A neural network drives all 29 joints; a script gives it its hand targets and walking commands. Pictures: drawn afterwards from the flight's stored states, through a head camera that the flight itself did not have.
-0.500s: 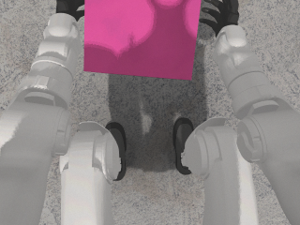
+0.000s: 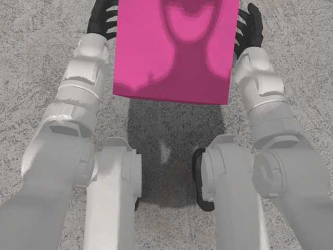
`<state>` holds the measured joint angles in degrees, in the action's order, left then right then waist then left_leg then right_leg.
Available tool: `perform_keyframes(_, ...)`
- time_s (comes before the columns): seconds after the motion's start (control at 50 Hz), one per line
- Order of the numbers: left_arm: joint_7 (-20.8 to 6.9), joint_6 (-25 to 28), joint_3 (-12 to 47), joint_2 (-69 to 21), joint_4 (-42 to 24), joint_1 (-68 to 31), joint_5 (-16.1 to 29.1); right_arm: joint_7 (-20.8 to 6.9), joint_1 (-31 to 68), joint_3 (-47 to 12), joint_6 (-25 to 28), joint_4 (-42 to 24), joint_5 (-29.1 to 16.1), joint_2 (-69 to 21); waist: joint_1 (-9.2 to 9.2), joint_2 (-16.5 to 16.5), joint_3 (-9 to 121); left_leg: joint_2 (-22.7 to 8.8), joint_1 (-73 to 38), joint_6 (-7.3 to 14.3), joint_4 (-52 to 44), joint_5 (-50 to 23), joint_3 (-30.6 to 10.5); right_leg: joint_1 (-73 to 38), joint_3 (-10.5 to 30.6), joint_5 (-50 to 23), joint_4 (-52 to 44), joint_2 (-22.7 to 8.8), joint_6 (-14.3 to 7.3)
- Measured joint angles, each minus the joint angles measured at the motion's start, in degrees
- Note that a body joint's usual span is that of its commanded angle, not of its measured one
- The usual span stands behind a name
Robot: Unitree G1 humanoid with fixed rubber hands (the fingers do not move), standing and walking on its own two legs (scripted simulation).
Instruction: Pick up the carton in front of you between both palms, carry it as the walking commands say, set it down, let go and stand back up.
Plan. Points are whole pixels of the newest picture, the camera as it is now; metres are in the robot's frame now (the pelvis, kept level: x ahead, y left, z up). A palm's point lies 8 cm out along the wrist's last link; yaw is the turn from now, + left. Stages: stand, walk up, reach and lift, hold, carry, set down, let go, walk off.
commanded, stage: reach and lift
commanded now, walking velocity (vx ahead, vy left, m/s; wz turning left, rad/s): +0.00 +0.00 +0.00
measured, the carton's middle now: (170, 58) +0.51 +0.01 -0.20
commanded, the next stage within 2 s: none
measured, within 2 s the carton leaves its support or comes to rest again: neither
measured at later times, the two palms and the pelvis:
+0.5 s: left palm (44, 8) +0.48 +0.17 +0.06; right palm (323, 27) +0.48 -0.13 +0.07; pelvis +0.01 -0.01 +0.12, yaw +2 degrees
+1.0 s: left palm out of the picture +0.43 +0.17 +0.22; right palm out of the picture +0.44 -0.13 +0.23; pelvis +0.05 -0.01 +0.26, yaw +4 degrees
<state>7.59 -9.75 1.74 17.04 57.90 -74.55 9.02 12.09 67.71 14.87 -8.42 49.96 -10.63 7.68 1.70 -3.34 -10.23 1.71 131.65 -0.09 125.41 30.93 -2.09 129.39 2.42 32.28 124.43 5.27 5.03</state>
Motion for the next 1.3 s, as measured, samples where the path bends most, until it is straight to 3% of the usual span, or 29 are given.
perform_keyframes(0.04,-0.2,-2.1,-2.3,-1.5,-3.8,3.2,-1.8,0.0,-3.8,1.2,-1.6,-4.1,1.0,-1.5,-0.45,-0.2,2.3,0.4,-1.4,-0.5,-1.3,0.1,-0.3,-1.4,0.4,0.4,-1.1,0.5,1.2)
perform_keyframes(0.1,-1.1,-4.6,-6.7,-3.9,-7.0,6.9,-4.9,-0.7,-7.2,4.3,-3.7,-7.3,4.4,-4.1,-1.21,-0.2,6.5,0.9,-3.8,-1.2,-4.2,-0.1,-0.6,-3.6,0.2,0.6,-3.5,0.1,-0.3)
perform_keyframes(0.24,-4.7,-7.6,-17.6,-7.7,-5.5,9.6,-14.2,-3.6,-8.1,13.8,-7.0,-6.0,17.0,-9.7,-0.97,1.6,15.0,2.1,-8.7,-2.0,-13.0,-2.1,-1.6,-8.7,-0.6,-0.7,-11.8,-1.4,-1.6)
perform_keyframes(0.34,-5.8,-8.1,-21.9,-10.3,-6.3,10.9,-19.4,-5.7,-10.0,15.8,-8.6,-8.5,20.8,-11.3,-0.65,2.5,18.1,2.0,-11.6,-1.9,-18.6,-3.3,-1.9,-11.6,-0.5,-2.1,-17.5,-1.2,-1.9)
perform_keyframes(0.44,-6.1,-8.5,-22.9,-12.8,-10.6,14.4,-20.7,-6.3,-13.3,14.6,-9.7,-12.6,20.1,-11.7,-0.93,2.4,19.7,1.2,-14.8,-1.6,-22.6,-3.5,-1.5,-14.3,0.1,-2.8,-21.6,-0.7,-1.9)
perform_keyframes(0.64,-5.4,-10.9,-20.4,-15.0,-19.8,24.8,-17.8,-6.1,-21.2,10.1,-11.3,-17.7,17.7,-13.1,-1.16,1.8,21.9,0.8,-24.9,-1.5,-29.7,-2.5,-1.2,-24.1,0.6,-2.0,-28.5,-0.9,-2.4)
perform_keyframes(1.0,-4.9,-9.7,-20.5,-20.3,-20.5,39.2,-19.7,-8.2,-34.3,7.8,-10.1,-15.7,19.3,-14.4,-0.47,2.6,23.1,0.9,-54.2,-0.6,-49.6,-4.0,-1.3,-53.6,1.2,-3.6,-48.5,-2.4,-3.1)
perform_keyframes(1.3,-4.8,-11.0,-18.6,-23.0,-25.6,51.4,-19.8,-9.3,-44.7,4.7,-11.6,-18.9,21.4,-16.2,-1.00,2.3,19.7,0.4,-82.2,-0.6,-70.9,-9.1,-1.4,-81.1,1.7,-8.7,-69.3,-3.1,-4.1)
